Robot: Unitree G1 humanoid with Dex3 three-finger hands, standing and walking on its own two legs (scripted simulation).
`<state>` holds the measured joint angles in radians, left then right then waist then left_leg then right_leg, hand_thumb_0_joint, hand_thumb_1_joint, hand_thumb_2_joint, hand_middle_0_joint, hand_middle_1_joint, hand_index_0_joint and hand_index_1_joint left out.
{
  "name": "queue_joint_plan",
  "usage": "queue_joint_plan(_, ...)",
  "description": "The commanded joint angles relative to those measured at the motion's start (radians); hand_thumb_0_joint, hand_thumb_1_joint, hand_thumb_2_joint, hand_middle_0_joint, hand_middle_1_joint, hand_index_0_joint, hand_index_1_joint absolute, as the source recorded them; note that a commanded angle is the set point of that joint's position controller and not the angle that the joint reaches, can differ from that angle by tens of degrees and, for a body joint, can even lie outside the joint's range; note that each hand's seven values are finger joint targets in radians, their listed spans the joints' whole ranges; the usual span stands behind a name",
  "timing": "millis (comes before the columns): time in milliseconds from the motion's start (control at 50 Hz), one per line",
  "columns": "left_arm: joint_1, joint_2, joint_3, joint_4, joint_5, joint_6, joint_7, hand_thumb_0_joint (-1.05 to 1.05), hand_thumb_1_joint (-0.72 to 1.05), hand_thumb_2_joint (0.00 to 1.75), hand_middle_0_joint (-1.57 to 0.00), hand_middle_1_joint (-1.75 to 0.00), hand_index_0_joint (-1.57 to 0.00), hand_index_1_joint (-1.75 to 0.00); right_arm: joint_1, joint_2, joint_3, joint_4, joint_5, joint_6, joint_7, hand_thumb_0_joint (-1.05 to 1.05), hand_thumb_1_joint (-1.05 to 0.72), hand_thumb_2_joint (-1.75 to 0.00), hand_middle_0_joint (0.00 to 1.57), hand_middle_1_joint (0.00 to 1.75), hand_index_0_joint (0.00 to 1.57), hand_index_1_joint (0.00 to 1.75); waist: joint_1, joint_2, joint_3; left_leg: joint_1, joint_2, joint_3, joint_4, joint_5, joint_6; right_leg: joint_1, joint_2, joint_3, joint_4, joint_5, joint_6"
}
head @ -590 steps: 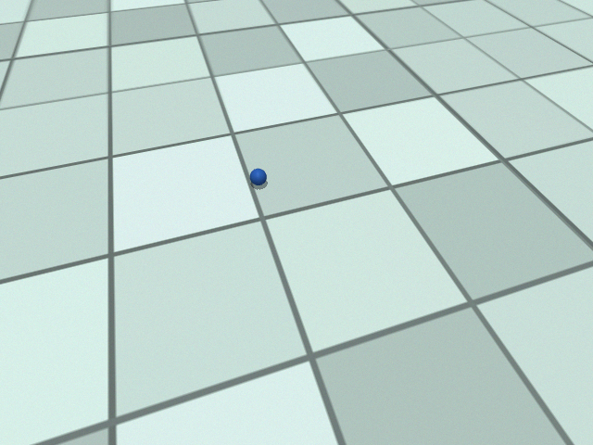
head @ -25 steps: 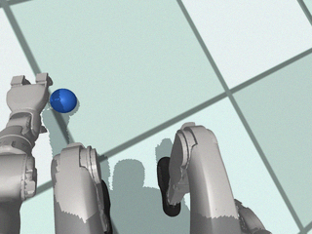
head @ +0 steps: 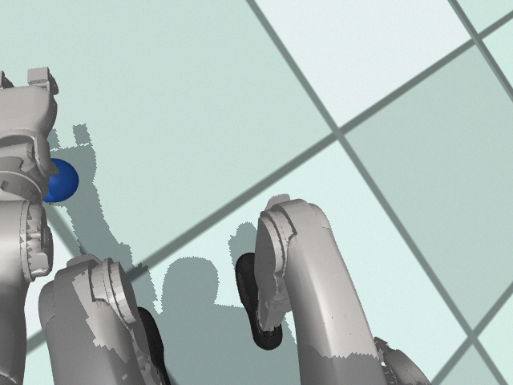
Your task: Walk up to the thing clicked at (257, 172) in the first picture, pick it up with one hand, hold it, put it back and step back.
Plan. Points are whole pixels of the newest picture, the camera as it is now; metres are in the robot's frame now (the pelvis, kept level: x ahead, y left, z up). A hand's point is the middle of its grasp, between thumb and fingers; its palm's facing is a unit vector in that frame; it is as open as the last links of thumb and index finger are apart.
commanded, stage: approach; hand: left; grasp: from above
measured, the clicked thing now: (53, 180) +0.47 +0.22 -0.29
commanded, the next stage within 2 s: close in in 0.32 s
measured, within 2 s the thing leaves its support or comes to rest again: neither
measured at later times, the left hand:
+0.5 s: hand (11, 182) +0.44 +0.24 -0.16, palm faces -0.41 -0.04 -0.91, open 13.9 cm
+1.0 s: hand (32, 183) +0.45 +0.23 -0.22, palm faces -0.49 -0.08 -0.87, open 14.0 cm
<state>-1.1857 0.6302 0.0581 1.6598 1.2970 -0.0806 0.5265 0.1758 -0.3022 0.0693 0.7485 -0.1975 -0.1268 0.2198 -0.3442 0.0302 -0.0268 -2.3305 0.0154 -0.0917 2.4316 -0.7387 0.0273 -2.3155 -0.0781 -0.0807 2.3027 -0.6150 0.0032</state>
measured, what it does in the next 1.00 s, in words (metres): stands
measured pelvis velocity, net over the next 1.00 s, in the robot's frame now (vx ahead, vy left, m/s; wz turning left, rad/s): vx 0.00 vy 0.00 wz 0.00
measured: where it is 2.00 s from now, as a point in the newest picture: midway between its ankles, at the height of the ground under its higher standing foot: (210, 346)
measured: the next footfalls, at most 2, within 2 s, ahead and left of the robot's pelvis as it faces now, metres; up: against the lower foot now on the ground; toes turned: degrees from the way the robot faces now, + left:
none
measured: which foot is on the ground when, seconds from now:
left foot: down 0.00-1.00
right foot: down 0.00-1.00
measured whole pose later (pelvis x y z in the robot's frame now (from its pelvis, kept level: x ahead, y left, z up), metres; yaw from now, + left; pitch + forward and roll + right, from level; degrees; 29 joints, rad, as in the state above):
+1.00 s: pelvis +0.00 +0.00 -0.01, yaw +0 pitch +34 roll -8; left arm -1.04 0.66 0.07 1.62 1.30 -0.21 0.53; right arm 0.21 -0.29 0.07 0.78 -0.21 -0.15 0.23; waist -0.30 0.00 0.02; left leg -2.34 0.01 -0.10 2.46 -0.73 0.02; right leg -2.32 -0.08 -0.08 2.33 -0.61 0.00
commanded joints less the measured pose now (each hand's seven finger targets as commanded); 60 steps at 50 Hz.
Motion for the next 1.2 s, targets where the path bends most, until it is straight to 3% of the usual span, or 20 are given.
queue_joint_plan(0,-0.103,0.257,0.056,-0.065,-0.035,0.045,-0.002,0.0,-0.45,0.92,-0.05,-1.13,-0.12,-1.07,0.238,-0.265,-0.077,-0.023,0.023,0.017,0.0,0.0,-0.9,-0.89,0.2,0.3,0.2,0.3,0.032,0.212,-0.705,0.413,-0.048,0.083,-0.274,0.279,0.017,0.515,0.063,-0.053,-0.2,0.25,-0.03)
queue_joint_plan(40,-0.063,0.298,0.098,-0.137,-0.059,0.038,-0.019,0.0,-0.47,0.93,-0.05,-1.12,-0.11,-1.07,0.249,-0.266,-0.085,-0.035,0.039,0.027,-0.003,0.0,-0.9,-0.89,0.2,0.3,0.2,0.3,0.058,0.181,-0.731,0.377,-0.051,0.092,-0.269,0.293,0.025,0.575,0.062,-0.042,-0.209,0.265,-0.024)
queue_joint_plan(80,-0.029,0.243,0.066,-0.176,-0.082,0.017,-0.046,0.0,-0.47,0.92,-0.05,-1.13,-0.11,-1.07,0.23,-0.237,-0.09,-0.047,0.048,0.026,0.0,0.0,-0.9,-0.89,0.2,0.3,0.2,0.3,0.064,0.179,-0.71,0.363,-0.051,0.096,-0.274,0.252,0.025,0.57,0.063,-0.037,-0.212,0.23,-0.026)
queue_joint_plan(120,0.018,0.288,0.124,-0.243,-0.089,-0.01,-0.06,0.0,-0.5,0.96,-0.06,-1.11,-0.1,-1.07,0.261,-0.253,-0.114,-0.041,0.051,0.026,-0.004,0.0,-0.9,-0.89,0.2,0.3,0.2,0.3,0.071,0.182,-0.703,0.389,-0.049,0.091,-0.278,0.258,0.019,0.546,0.056,-0.042,-0.213,0.22,-0.028)
queue_joint_plan(160,-0.009,0.252,0.113,-0.352,-0.096,-0.061,-0.072,0.0,-0.52,0.97,-0.06,-1.1,-0.09,-1.07,0.272,-0.263,-0.141,-0.025,0.045,0.027,-0.01,0.0,-0.91,-0.9,0.2,0.3,0.2,0.3,0.062,0.199,-0.731,0.421,-0.046,0.09,-0.268,0.233,0.011,0.527,0.056,-0.044,-0.231,0.192,-0.039)
queue_joint_plan(220,-0.09,0.085,-0.017,-0.544,-0.114,-0.134,-0.08,0.0,-0.52,0.96,-0.06,-1.1,-0.09,-1.07,0.26,-0.229,-0.163,-0.021,0.047,0.019,-0.014,0.0,-0.91,-0.9,0.2,0.3,0.2,0.3,0.036,0.23,-0.777,0.466,-0.041,0.086,-0.278,0.181,0.002,0.507,0.063,-0.041,-0.255,0.144,-0.043)
queue_joint_plan(300,-0.125,0.139,-0.016,-0.572,-0.083,-0.159,-0.018,0.0,-0.53,0.98,-0.06,-1.06,-0.08,-1.04,0.247,-0.234,-0.189,0.009,0.048,0.015,-0.046,0.0,-0.91,-0.9,0.2,0.3,0.2,0.3,0.061,0.265,-0.769,0.549,-0.04,0.066,-0.335,0.12,-0.008,0.411,0.056,-0.038,-0.266,0.079,-0.05)
queue_joint_plan(360,-0.219,0.038,-0.08,-0.408,-0.047,-0.134,0.025,0.0,-0.53,1.0,-0.07,-1.04,-0.08,-1.03,0.239,-0.217,-0.168,0.05,0.032,0.006,-0.054,0.0,-0.9,-0.9,0.2,0.3,0.2,0.3,0.0,0.21,-0.68,0.539,-0.042,0.061,-0.325,0.107,-0.005,0.352,0.06,-0.053,-0.272,0.082,-0.047)
queue_joint_plan(440,-0.235,0.111,-0.047,-0.228,0.012,-0.082,0.055,0.0,-0.54,1.03,-0.07,-1.03,-0.08,-1.02,0.226,-0.233,-0.142,0.08,0.028,0.0,-0.062,0.0,-0.9,-0.9,0.2,0.3,0.2,0.3,0.028,0.239,-0.659,0.541,-0.044,0.063,-0.333,0.163,-0.007,0.325,0.05,-0.052,-0.246,0.132,-0.046)
queue_joint_plan(520,-0.153,0.076,-0.051,0.0,0.003,-0.031,0.033,0.0,-0.54,1.0,-0.06,-1.02,-0.07,-1.01,0.191,-0.244,-0.11,0.054,0.018,-0.013,-0.039,0.0,-0.9,-0.9,0.2,0.3,0.2,0.3,0.014,0.188,-0.57,0.468,-0.05,0.06,-0.33,0.168,-0.003,0.315,0.048,-0.055,-0.23,0.141,-0.042)
queue_joint_plan(540,-0.149,0.129,-0.016,-0.03,0.002,-0.025,0.027,0.0,-0.53,0.98,-0.06,-1.03,-0.07,-1.01,0.19,-0.259,-0.11,0.04,0.018,-0.016,-0.036,0.0,-0.9,-0.89,0.2,0.3,0.2,0.3,0.014,0.174,-0.57,0.459,-0.051,0.058,-0.327,0.168,0.0,0.328,0.044,-0.053,-0.229,0.142,-0.038)
queue_joint_plan(560,-0.112,0.099,-0.044,-0.02,-0.007,-0.014,0.013,0.0,-0.54,0.99,-0.06,-1.03,-0.08,-1.01,0.182,-0.249,-0.103,0.025,0.025,-0.014,-0.03,0.0,-0.9,-0.9,0.2,0.3,0.2,0.3,0.039,0.206,-0.596,0.464,-0.058,0.078,-0.328,0.195,0.003,0.37,0.048,-0.045,-0.231,0.16,-0.041)
queue_joint_plan(640,-0.132,0.144,-0.023,-0.106,-0.042,-0.008,-0.014,0.0,-0.54,0.99,-0.06,-1.04,-0.07,-1.02,0.175,-0.248,-0.1,-0.02,0.034,-0.013,-0.017,0.0,-0.9,-0.9,0.2,0.3,0.2,0.3,0.048,0.214,-0.682,0.47,-0.057,0.081,-0.318,0.214,0.007,0.422,0.049,-0.04,-0.22,0.179,-0.038)
queue_joint_plan(720,-0.177,0.217,0.043,-0.176,-0.046,-0.047,-0.019,0.0,-0.55,0.99,-0.06,-1.05,-0.07,-1.04,0.226,-0.254,-0.103,-0.018,0.026,-0.006,-0.016,0.0,-0.9,-0.9,0.2,0.3,0.2,0.3,0.021,0.206,-0.688,0.441,-0.05,0.088,-0.272,0.231,0.008,0.453,0.05,-0.042,-0.211,0.193,-0.034)
queue_joint_plan(780,-0.25,0.155,0.0,-0.26,-0.051,-0.101,-0.024,0.0,-0.55,1.0,-0.06,-1.06,-0.07,-1.05,0.23,-0.239,-0.096,-0.015,0.01,-0.016,-0.008,0.0,-0.9,-0.9,0.2,0.3,0.2,0.3,-0.013,0.218,-0.708,0.443,-0.048,0.094,-0.23,0.239,0.007,0.477,0.057,-0.044,-0.205,0.215,-0.029)
queue_joint_plan(820,-0.208,0.228,0.038,-0.309,-0.04,-0.125,0.0,0.0,-0.52,0.99,-0.06,-1.06,-0.07,-1.05,0.253,-0.246,-0.101,0.004,0.01,-0.017,-0.011,0.0,-0.9,-0.9,0.2,0.3,0.2,0.3,0.024,0.246,-0.78,0.474,-0.049,0.088,-0.232,0.259,0.002,0.5,0.058,-0.05,-0.198,0.223,-0.029)
queue_joint_plan(840,-0.152,0.179,0.0,-0.265,-0.039,-0.127,0.007,0.0,-0.52,0.97,-0.06,-1.07,-0.07,-1.05,0.245,-0.238,-0.102,0.006,0.012,-0.017,-0.01,0.0,-0.9,-0.9,0.2,0.3,0.2,0.3,0.04,0.262,-0.77,0.47,-0.049,0.089,-0.238,0.254,0.0,0.488,0.06,-0.051,-0.191,0.214,-0.034)
queue_joint_plan(900,-0.226,0.2,0.015,-0.179,-0.013,-0.141,0.039,0.0,-0.51,0.97,-0.05,-1.06,-0.07,-1.04,0.275,-0.252,-0.085,0.031,-0.011,-0.022,-0.002,0.0,-0.9,-0.9,0.2,0.3,0.2,0.3,-0.03,0.189,-0.666,0.397,-0.046,0.075,-0.211,0.196,0.009,0.436,0.068,-0.067,-0.194,0.168,-0.028)
queue_joint_plan(960,-0.176,0.24,0.044,-0.128,0.015,-0.146,0.074,0.0,-0.49,0.98,-0.06,-1.05,-0.08,-1.03,0.27,-0.265,-0.076,0.038,-0.024,-0.03,0.004,0.0,-0.9,-0.9,0.2,0.3,0.2,0.3,-0.004,0.236,-0.651,0.44,-0.046,0.062,-0.226,0.205,0.0,0.397,0.066,-0.083,-0.175,0.165,-0.035)
queue_joint_plan(1180,-0.196,0.317,0.103,-0.026,0.064,-0.132,0.159,0.0,-0.45,1.02,-0.07,-1.06,-0.09,-1.04,0.24,-0.285,-0.026,0.024,-0.07,-0.068,0.061,0.0,-0.89,-0.9,0.2,0.3,0.2,0.3,-0.06,0.32,-0.595,0.476,-0.034,0.033,-0.19,0.253,-0.011,0.383,0.075,-0.115,-0.127,0.229,-0.026)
